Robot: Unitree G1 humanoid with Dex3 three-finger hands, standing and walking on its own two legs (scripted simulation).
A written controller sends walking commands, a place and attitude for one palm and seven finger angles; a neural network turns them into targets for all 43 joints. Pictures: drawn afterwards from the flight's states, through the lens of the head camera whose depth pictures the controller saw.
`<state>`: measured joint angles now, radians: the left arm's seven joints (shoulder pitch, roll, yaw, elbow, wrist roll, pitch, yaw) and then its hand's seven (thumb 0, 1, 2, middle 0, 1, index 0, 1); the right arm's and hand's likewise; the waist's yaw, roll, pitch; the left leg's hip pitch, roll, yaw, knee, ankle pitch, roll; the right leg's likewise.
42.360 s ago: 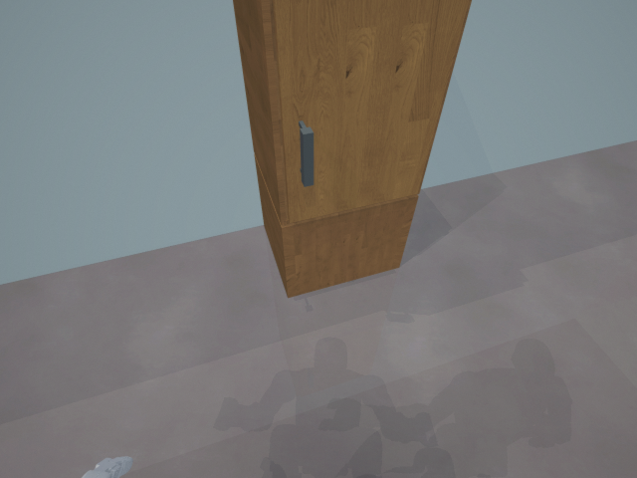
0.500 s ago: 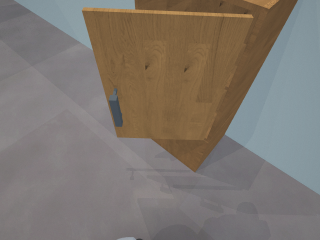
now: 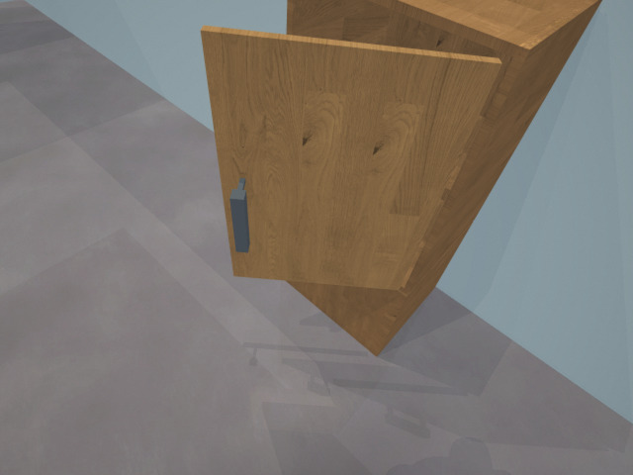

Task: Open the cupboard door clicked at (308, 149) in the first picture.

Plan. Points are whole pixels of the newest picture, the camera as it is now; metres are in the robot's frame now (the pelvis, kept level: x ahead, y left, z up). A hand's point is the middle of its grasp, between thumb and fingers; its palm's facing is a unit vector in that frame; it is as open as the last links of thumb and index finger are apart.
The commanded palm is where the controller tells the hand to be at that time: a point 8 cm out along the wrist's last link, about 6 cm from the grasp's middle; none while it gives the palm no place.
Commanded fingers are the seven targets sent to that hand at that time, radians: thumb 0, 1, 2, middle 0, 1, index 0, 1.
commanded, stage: come to a stop and stand still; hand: left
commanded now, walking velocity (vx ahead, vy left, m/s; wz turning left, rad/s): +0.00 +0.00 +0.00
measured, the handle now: (242, 215) +0.58 +0.19 -0.09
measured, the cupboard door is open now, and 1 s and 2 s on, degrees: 39 39 39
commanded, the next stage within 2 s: look again from close up in 0.38 s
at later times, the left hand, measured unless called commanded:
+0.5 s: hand out of the picture -0.02 +0.17 -0.18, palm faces +0.00 -0.99 -0.15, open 7.4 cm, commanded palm none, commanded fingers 0.00 0.90 0.90 -0.20 -0.30 -0.20 -0.30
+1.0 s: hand out of the picture -0.01 +0.14 -0.17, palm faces -0.01 -0.98 -0.21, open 7.4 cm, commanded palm none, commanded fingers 0.00 0.90 0.90 -0.20 -0.30 -0.20 -0.30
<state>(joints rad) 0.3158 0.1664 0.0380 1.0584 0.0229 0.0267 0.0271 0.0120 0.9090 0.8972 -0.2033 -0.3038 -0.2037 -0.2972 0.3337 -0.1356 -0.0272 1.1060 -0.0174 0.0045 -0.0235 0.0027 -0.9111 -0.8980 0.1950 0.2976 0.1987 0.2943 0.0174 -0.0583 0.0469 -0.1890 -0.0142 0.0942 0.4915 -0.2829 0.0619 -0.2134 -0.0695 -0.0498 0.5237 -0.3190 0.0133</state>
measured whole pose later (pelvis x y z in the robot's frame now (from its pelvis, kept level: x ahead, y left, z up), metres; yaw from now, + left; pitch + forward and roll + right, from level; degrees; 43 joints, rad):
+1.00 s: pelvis -0.01 -0.02 +0.00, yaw -1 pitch -1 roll +1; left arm 0.30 0.14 -0.03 1.10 0.01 -0.02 0.03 0.01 0.90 0.90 -0.20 -0.30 -0.20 -0.30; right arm 0.28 -0.17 0.01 1.09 -0.01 -0.02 -0.01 0.01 -0.92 -0.90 0.20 0.30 0.20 0.29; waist 0.00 0.02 0.03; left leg -0.18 0.00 0.10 0.44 -0.23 0.03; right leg -0.21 -0.05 -0.05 0.49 -0.26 0.01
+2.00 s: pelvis +0.05 -0.05 -0.01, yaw -2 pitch -1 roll +0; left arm 0.20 0.15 0.01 0.96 0.02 -0.04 0.05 0.01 0.91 0.90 -0.20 -0.30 -0.20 -0.30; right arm 0.19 -0.18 -0.06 0.99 0.00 0.03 -0.02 0.01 -0.91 -0.90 0.20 0.30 0.20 0.29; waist -0.02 0.04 0.10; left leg -0.32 0.03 0.03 0.87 -0.44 0.00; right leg -0.25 0.00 -0.09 0.55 -0.29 -0.04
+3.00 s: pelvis +0.07 -0.03 +0.00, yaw -3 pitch +0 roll +0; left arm 0.22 0.18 -0.02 1.09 0.01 -0.03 0.03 0.01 0.91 0.90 -0.20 -0.30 -0.20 -0.30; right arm 0.22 -0.17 0.01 1.14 -0.01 -0.03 -0.02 0.01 -0.92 -0.90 0.20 0.30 0.20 0.29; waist 0.00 -0.01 0.04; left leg -0.16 -0.02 0.09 0.41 -0.25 0.04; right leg -0.16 -0.02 -0.05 0.43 -0.26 0.00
